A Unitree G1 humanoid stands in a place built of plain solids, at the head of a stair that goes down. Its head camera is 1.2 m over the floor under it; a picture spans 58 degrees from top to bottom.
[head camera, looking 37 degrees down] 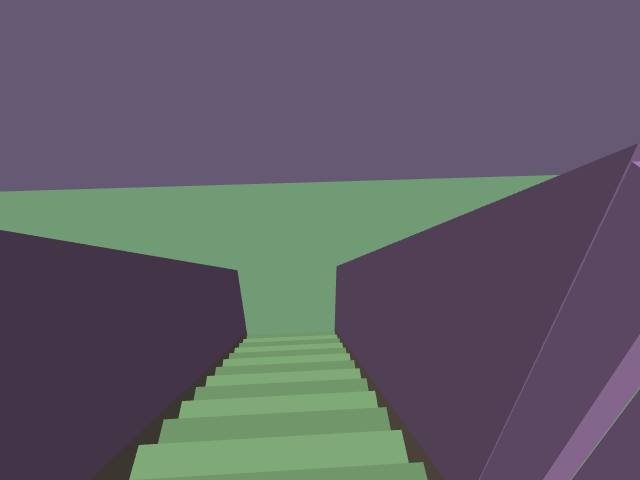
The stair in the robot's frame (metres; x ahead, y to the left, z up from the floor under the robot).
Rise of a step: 0.20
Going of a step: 0.22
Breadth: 1.01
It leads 3 degrees to the left of straight ahead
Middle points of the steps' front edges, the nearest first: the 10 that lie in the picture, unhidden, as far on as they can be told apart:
0.87 0.18 -0.40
1.09 0.20 -0.61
1.32 0.21 -0.81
1.54 0.22 -1.01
1.76 0.24 -1.21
1.98 0.25 -1.42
2.20 0.26 -1.62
2.42 0.28 -1.82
2.65 0.29 -2.02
2.87 0.30 -2.23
